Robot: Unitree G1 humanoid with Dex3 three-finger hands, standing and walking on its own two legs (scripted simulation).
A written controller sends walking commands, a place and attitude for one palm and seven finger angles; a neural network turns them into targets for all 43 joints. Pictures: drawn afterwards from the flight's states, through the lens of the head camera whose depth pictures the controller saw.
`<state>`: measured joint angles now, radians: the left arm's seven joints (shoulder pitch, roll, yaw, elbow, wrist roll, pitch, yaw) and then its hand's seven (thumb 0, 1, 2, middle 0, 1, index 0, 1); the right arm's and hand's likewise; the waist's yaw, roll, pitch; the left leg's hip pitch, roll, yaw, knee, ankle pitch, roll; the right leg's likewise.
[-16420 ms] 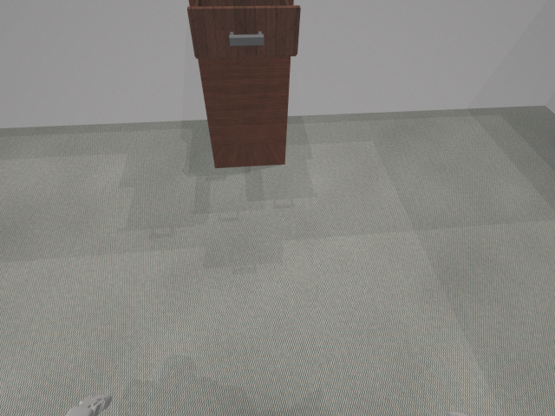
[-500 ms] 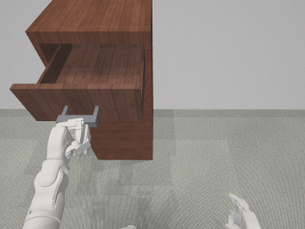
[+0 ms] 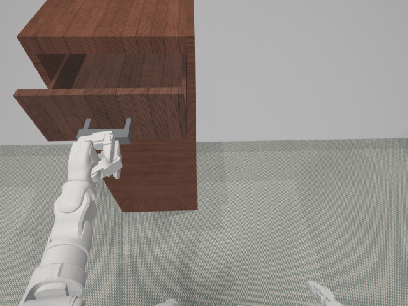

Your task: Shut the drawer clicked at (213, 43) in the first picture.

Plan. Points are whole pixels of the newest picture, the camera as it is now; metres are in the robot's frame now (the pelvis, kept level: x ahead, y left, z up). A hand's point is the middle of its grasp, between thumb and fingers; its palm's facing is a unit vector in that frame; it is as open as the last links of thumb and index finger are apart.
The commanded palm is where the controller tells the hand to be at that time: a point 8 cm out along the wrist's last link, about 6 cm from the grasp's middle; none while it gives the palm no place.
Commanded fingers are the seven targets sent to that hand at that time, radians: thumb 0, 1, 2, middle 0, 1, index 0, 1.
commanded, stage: push the drawer shut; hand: left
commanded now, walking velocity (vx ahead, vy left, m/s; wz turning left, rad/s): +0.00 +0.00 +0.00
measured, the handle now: (106, 129) +0.45 +0.22 +0.07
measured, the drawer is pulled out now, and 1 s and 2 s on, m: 0.14 0.01 0.00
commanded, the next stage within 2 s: pull the fist back off the drawer in 1.96 s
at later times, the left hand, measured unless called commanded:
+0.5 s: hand (125, 132) +0.45 +0.18 +0.07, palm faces +0.08 -1.00 -0.02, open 3.3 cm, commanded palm +0.43 +0.23 +0.08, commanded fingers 0.00 0.90 0.90 -1.40 -1.60 -1.40 -1.60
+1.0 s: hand (128, 113) +0.51 +0.18 +0.07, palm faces +0.09 -1.00 -0.02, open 3.3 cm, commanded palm +0.49 +0.24 +0.08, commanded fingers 0.00 0.90 0.90 -1.40 -1.60 -1.40 -1.60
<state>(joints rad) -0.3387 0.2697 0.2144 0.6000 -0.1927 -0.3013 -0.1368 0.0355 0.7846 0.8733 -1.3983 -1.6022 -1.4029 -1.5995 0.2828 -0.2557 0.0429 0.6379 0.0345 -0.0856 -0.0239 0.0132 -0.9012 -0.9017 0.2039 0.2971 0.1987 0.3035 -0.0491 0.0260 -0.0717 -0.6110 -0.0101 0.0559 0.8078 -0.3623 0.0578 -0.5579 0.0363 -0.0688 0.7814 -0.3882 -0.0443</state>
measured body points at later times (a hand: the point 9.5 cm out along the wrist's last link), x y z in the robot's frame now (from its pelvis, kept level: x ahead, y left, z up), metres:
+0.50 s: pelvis +0.00 -0.01 -0.01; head +0.07 +0.00 +0.44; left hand +0.44 +0.23 +0.08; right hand +0.06 -0.26 -0.13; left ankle +0.02 +0.08 -0.70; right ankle +0.00 -0.09 -0.70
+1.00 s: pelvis +0.01 -0.01 -0.01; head +0.11 +0.01 +0.43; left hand +0.50 +0.24 +0.08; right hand +0.02 -0.27 -0.13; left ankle +0.02 +0.08 -0.70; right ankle +0.00 -0.09 -0.70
